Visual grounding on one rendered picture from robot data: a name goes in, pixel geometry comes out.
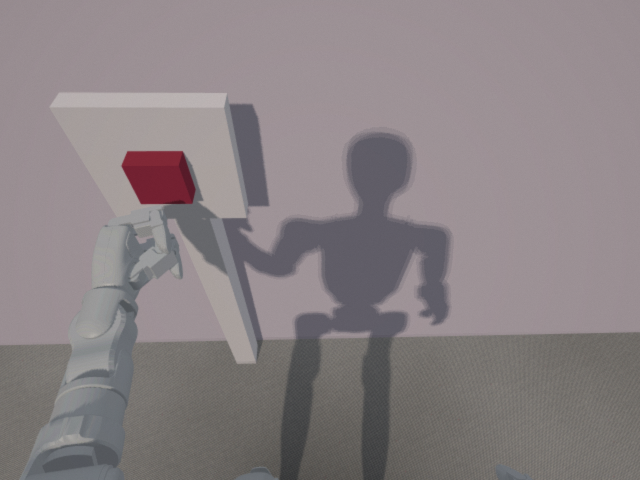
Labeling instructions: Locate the robot left shin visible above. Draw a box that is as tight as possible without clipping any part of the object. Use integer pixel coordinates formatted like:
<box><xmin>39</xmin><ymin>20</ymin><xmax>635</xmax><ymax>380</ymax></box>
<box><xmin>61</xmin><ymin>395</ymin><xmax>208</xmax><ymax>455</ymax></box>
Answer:
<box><xmin>250</xmin><ymin>467</ymin><xmax>271</xmax><ymax>475</ymax></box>

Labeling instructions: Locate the button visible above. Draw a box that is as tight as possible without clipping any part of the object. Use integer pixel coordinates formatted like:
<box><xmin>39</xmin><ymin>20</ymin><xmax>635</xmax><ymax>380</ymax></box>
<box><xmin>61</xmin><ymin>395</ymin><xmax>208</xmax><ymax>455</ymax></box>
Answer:
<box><xmin>121</xmin><ymin>151</ymin><xmax>196</xmax><ymax>204</ymax></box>

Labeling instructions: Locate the panel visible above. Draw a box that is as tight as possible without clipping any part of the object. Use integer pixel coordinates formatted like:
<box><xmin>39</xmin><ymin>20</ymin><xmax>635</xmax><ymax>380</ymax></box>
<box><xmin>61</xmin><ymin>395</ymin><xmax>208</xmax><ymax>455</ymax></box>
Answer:
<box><xmin>49</xmin><ymin>92</ymin><xmax>258</xmax><ymax>364</ymax></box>

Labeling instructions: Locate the robot left hand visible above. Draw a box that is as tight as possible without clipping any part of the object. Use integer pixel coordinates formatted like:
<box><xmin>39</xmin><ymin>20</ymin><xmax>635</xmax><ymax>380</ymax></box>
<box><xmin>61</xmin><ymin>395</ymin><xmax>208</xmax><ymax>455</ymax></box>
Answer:
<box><xmin>91</xmin><ymin>205</ymin><xmax>183</xmax><ymax>300</ymax></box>

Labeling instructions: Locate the robot left forearm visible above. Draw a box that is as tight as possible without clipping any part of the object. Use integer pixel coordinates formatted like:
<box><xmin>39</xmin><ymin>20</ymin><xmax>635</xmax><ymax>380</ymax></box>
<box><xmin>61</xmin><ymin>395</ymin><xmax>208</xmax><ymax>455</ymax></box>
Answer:
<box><xmin>19</xmin><ymin>287</ymin><xmax>138</xmax><ymax>480</ymax></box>

